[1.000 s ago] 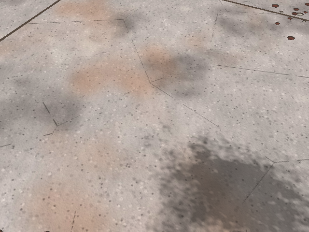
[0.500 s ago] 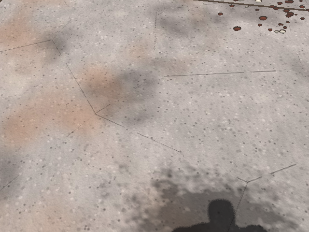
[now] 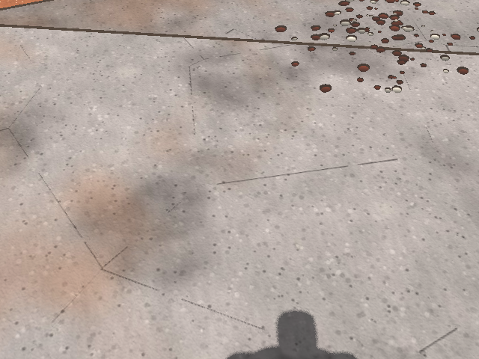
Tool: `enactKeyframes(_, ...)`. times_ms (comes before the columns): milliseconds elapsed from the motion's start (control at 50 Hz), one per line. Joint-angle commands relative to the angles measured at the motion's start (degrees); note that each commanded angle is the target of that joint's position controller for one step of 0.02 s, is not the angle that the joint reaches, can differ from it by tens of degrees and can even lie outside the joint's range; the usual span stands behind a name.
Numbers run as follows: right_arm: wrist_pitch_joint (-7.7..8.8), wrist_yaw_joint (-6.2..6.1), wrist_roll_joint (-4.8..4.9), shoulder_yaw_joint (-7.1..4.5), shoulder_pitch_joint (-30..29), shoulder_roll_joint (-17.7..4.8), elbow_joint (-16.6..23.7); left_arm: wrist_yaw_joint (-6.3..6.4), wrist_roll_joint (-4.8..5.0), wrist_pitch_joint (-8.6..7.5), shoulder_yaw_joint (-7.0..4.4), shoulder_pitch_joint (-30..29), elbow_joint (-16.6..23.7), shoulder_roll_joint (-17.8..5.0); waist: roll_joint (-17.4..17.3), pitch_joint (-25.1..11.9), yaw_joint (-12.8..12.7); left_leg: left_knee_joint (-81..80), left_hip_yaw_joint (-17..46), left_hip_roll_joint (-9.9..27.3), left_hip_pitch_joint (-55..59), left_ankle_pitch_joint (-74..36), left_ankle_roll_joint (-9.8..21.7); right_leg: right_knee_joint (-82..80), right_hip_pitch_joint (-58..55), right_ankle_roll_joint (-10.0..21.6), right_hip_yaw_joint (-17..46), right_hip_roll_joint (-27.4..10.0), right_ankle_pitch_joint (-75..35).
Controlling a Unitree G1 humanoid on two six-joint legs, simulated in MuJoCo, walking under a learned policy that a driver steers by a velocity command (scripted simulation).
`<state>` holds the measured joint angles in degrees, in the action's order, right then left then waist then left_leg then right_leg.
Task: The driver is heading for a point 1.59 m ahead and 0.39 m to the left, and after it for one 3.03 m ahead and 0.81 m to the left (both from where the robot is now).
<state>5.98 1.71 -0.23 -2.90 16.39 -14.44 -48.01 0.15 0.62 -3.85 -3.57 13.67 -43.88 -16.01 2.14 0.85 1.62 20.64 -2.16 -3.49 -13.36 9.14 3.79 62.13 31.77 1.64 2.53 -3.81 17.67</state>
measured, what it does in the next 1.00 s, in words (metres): walks ahead, turning left: right foot, then left foot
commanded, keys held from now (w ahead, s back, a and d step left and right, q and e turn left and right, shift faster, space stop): w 0.08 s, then w+q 0.20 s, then s+q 0.40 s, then q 0.10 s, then w+q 0.02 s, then w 0.20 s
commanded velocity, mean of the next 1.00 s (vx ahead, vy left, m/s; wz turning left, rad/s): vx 0.21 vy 0.00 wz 0.35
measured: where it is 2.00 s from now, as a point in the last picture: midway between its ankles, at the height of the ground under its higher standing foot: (179, 298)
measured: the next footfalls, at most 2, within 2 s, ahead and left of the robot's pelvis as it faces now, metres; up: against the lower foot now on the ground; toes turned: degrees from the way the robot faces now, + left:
right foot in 0.30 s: +0.33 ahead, -0.15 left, +0.00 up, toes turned +4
left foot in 0.74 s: +0.33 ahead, +0.10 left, +0.00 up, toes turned +21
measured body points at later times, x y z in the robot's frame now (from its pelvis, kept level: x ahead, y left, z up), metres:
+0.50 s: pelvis +0.23 -0.06 +0.00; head +0.28 -0.06 +0.44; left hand +0.35 +0.23 -0.10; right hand +0.37 -0.33 -0.13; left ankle +0.20 +0.08 -0.66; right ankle +0.29 -0.16 -0.74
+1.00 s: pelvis +0.27 -0.03 +0.00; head +0.28 -0.01 +0.45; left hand +0.28 +0.29 -0.12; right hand +0.51 -0.23 -0.09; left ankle +0.29 +0.09 -0.74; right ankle +0.32 -0.16 -0.70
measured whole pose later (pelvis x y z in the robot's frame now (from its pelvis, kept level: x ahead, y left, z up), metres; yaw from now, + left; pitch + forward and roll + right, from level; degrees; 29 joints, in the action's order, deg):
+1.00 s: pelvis +0.27 -0.03 +0.00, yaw +25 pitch +2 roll -2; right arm -0.6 -1.5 0.1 -3.8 13.4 -16.2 -36.9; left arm -0.2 0.2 -0.4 -4.5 8.3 -47.2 -17.3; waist -0.1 -0.7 0.6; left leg 25.8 3.1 -1.4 -20.5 7.9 2.8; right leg 48.0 23.8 -1.0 -1.0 -0.9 23.5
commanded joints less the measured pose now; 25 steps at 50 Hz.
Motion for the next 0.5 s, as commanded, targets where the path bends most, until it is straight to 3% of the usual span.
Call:
enactKeyframes(20, 0.84, -0.61, 0.37, -1.95, -1.1, -8.8, 3.0, 0.24, -0.43, -0.32, -0.57, -0.9, 4.3, -2.7, -6.0, -1.3, -1.2, -12.1, 14.4, 16.2, 5.1, -11.9, 10.7, -7.0, 7.1, -1.5, 0.9, -3.5, -5.6)
enactKeyframes(120, -0.25, -1.28, 1.35, -2.11, 3.2, -9.8, 1.1, -0.42, -0.28, -1.04, 0.17, -10.3, 6.5, -1.3, -5.6, 0.5, 1.9, -12.1, 8.5, 13.0, 4.8, -12.5, 7.9, -24.4, 3.2, -2.2, -1.0, -1.2, -20.2)
enactKeyframes(200, -1.48, -1.60, 1.79, -2.27, 6.9, -10.4, -0.3, -1.59, 0.33, -2.07, 0.04, -16.2, 8.5, -2.2, -6.4, 1.8, 3.3, -8.7, 11.6, 15.1, 8.3, -10.5, 7.6, -31.3, 1.2, -2.1, -0.9, 1.1, -19.6)
enactKeyframes(240, -2.05, -2.01, 1.87, -2.61, 6.6, -11.2, -0.4, -1.99, 0.38, -2.72, -0.51, -15.4, 8.7, -3.8, -7.4, 1.3, 1.7, -5.8, 14.1, 16.5, 10.3, -10.3, 6.5, -34.1, -1.9, -1.2, -0.2, 1.7, -16.2)
enactKeyframes(280, -2.42, -2.25, 1.80, -2.60, 5.2, -11.2, -0.1, -1.65, 0.16, -3.16, -1.83, -7.7, 6.6, -6.3, -7.7, -2.6, -3.1, 1.9, 13.4, 14.6, 8.9, -17.6, 4.6, -37.4, -14.3, 0.9, -1.7, 3.0, -14.5)
enactKeyframes(300, -2.39, -2.29, 1.16, -1.82, 4.5, -9.0, 0.8, -1.08, -1.28, -3.39, -2.98, -0.2, 5.2, -9.4, -6.3, -8.6, -6.5, 13.9, 10.8, 10.5, 3.8, -18.4, 1.9, -35.6, -27.4, 3.5, 1.2, -1.1, -20.6)
enactKeyframes(320, -1.96, -2.53, -0.54, -0.61, 5.2, -5.1, 3.3, -0.35, -2.78, -3.02, -4.10, 7.6, 5.0, -14.8, 4.1, -18.0, -8.2, 34.6, 6.2, 3.6, -11.4, 0.8, -2.2, -30.9, -46.1, 8.2, 13.7, -14.9, -39.2)
enactKeyframes(340, -1.28, -2.56, 0.84, 0.05, 11.4, -3.2, 4.1, -0.53, -2.83, -2.07, -3.74, 7.1, 5.2, -14.4, 18.4, -26.4, -5.1, 48.5, 7.9, -0.9, -24.0, 29.6, -4.7, -35.2, -54.5, 16.0, 31.4, -24.4, -47.1)
enactKeyframes(360, -1.74, -2.83, 1.85, -1.74, 9.7, -9.7, 3.0, -0.52, -2.35, -1.38, -2.45, 4.5, 6.3, -9.5, 9.4, -21.7, -5.8, 54.1, 11.1, 2.5, -26.1, 28.8, -5.7, -35.6, -48.3, 14.9, 25.8, -21.9, -51.4)
enactKeyframes(380, -2.58, -2.99, 2.05, -2.24, 5.4, -10.5, 4.1, -0.23, -1.81, -0.93, -1.52, 1.4, 6.6, -6.6, 6.2, -15.4, -5.1, 55.2, 8.7, 4.1, -28.0, 26.7, -6.4, -34.8, -42.0, 13.3, 16.4, -19.7, -56.6)
enactKeyframes(400, -3.77, -3.20, 1.61, -2.36, 4.7, -9.4, 3.9, -0.20, -1.34, -0.61, -0.97, -2.0, 6.3, -5.1, 2.6, -11.1, -3.1, 53.0, 7.4, 6.0, -26.8, 24.2, -7.4, -36.4, -34.7, 12.1, 10.9, -16.8, -56.1)
enactKeyframes(420, -5.10, -3.44, 1.24, -2.66, 4.9, -8.6, 4.1, -0.14, -1.10, -0.48, -0.79, -4.9, 6.1, -4.1, 3.2, -8.4, -1.1, 50.0, 7.0, 7.7, -24.4, 21.7, -7.7, -38.7, -28.4, 11.2, 7.7, -15.2, -51.6)
enactKeyframes(460, -7.37, -3.63, 1.48, -2.61, 6.1, -6.6, 5.0, -0.01, -2.27, -0.32, -1.32, -8.7, 5.8, -5.6, 5.7, -6.2, 1.4, 48.3, 4.9, 7.2, -18.1, 16.8, -8.9, -43.0, -19.2, 11.7, 2.0, -13.4, -48.5)
enactKeyframes(500, -8.08, -3.58, 1.22, -2.57, 4.7, -5.9, 7.1, 0.71, -2.38, -0.03, -1.84, -10.4, 5.4, -7.0, 6.0, -5.8, 1.9, 43.5, 4.3, 7.4, -18.1, 12.0, -9.2, -44.6, -18.2, 12.5, -1.3, -13.8, -47.8)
